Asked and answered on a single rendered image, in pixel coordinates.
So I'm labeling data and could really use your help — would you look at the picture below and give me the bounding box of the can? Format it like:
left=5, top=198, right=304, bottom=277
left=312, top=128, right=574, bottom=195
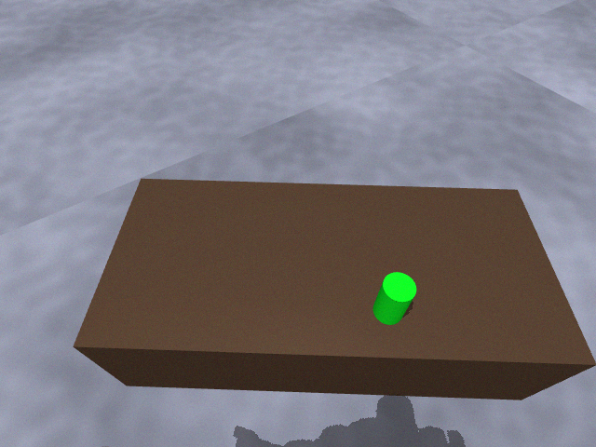
left=373, top=272, right=416, bottom=325

